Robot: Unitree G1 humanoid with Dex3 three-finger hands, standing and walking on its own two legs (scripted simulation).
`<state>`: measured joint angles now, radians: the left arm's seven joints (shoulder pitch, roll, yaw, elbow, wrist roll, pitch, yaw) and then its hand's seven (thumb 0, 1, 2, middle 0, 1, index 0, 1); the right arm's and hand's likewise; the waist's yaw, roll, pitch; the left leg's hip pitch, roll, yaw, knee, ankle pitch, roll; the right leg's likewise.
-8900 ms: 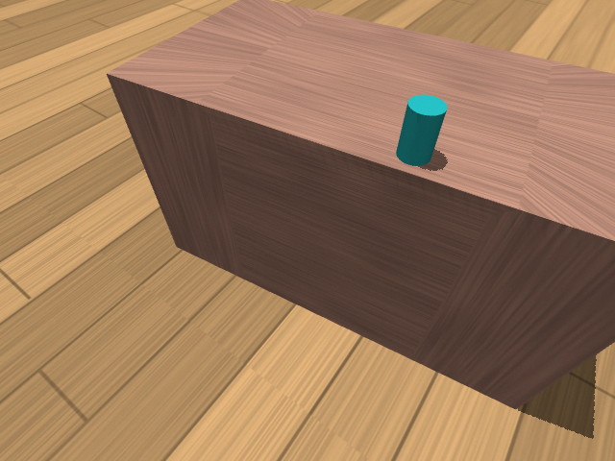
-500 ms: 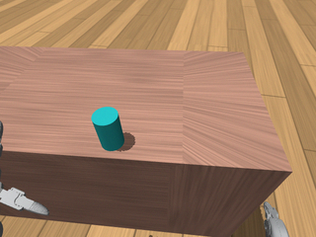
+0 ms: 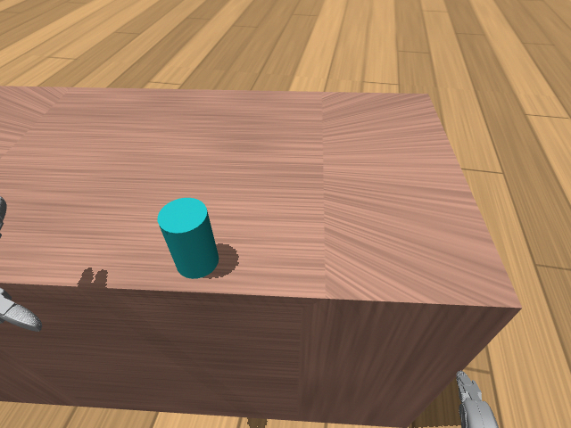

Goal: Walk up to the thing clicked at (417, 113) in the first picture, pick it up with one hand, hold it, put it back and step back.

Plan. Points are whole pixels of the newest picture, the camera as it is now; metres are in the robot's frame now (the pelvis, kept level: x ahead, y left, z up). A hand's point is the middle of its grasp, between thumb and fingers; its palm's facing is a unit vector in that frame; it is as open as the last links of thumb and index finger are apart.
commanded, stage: go down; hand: left
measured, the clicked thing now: (190, 239) +0.40 +0.17 +0.04
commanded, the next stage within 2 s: none
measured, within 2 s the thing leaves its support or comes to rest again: neither
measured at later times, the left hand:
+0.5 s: hand out of the picture +0.30 +0.35 +0.16, palm faces +0.17 -0.98 -0.06, open 17.7 cm
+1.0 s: hand out of the picture +0.31 +0.36 +0.17, palm faces +0.16 -0.99 -0.01, open 17.7 cm
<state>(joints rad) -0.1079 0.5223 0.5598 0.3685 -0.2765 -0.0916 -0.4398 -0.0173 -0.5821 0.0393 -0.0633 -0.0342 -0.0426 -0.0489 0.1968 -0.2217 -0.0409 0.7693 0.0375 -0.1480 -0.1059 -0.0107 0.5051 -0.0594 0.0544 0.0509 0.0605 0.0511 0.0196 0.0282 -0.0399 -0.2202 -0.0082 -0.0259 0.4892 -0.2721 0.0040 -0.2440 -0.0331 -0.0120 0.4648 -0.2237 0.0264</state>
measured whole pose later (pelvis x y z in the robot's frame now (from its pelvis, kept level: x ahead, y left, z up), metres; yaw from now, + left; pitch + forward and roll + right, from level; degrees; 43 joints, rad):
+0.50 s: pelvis +0.00 +0.00 +0.00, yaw +0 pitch +1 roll +0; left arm -0.27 0.62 0.60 0.60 -0.28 -0.01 -0.56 -0.02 -0.61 0.06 -0.05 -0.04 -0.04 -0.06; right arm 0.20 -0.23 -0.01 0.78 0.02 -0.20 -0.16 -0.01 0.51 -0.06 0.05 0.05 0.06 0.05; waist 0.01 0.02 -0.06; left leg -0.24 -0.01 -0.04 0.48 -0.26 0.00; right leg -0.26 -0.03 -0.02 0.45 -0.21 0.02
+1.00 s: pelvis -0.01 +0.00 +0.00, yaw +1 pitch +4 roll -1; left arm -0.41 0.73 0.63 0.80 -0.27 0.00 -0.63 -0.02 -0.60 0.08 -0.05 -0.05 -0.03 -0.06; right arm 0.20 -0.25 0.02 0.77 0.02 -0.25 -0.20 -0.01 0.53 -0.06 0.06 0.05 0.06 0.05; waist -0.01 0.01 -0.07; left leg -0.30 0.00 -0.04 0.50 -0.26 0.00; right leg -0.31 -0.03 -0.03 0.45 -0.20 0.02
